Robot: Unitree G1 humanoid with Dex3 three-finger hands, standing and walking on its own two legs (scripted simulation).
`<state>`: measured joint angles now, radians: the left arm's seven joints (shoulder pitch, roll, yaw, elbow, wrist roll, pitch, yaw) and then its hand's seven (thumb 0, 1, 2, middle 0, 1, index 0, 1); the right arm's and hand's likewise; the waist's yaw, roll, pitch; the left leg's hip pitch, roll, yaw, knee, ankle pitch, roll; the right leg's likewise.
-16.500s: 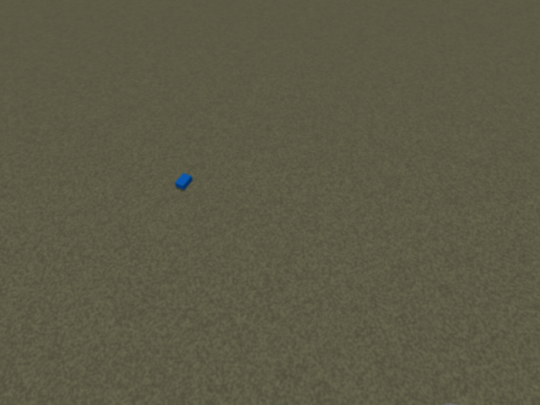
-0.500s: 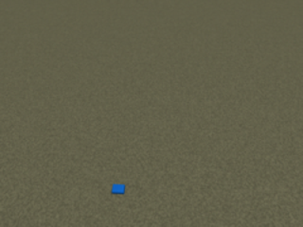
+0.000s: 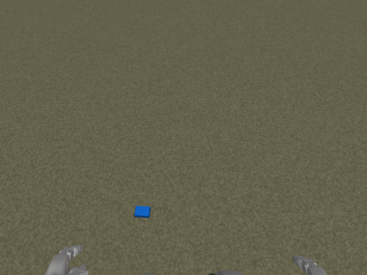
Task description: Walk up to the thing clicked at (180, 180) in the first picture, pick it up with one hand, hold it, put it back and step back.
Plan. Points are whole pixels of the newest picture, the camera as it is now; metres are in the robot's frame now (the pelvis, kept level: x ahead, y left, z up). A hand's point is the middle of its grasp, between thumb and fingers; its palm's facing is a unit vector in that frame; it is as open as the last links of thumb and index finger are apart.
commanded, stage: rise first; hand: left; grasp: from above
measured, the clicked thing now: (142, 211) +0.45 +0.22 -0.76
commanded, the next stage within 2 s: none
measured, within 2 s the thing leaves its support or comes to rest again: neither
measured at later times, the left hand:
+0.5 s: hand (89, 271) +0.14 +0.26 -0.22, palm faces -0.13 -0.90 -0.42, open 13.2 cm
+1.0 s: hand (96, 262) +0.17 +0.28 -0.32, palm faces -0.39 -0.70 -0.60, open 13.2 cm
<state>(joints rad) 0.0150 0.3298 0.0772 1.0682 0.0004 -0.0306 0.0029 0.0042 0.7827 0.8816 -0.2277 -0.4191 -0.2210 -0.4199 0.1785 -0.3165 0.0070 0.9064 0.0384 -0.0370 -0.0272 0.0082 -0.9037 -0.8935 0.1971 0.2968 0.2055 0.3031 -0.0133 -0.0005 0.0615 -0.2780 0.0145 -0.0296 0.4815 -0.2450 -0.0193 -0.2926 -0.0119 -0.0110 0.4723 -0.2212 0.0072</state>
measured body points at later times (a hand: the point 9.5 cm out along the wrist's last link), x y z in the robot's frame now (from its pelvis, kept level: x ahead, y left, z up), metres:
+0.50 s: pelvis +0.00 +0.01 -0.07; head +0.09 +0.02 +0.37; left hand +0.15 +0.31 -0.19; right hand +0.16 -0.25 -0.17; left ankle +0.00 +0.13 -0.74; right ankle +0.01 -0.12 -0.74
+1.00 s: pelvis -0.02 +0.01 -0.18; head +0.13 +0.03 +0.24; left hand +0.19 +0.32 -0.29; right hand +0.18 -0.24 -0.27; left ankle +0.00 +0.13 -0.74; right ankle +0.01 -0.12 -0.74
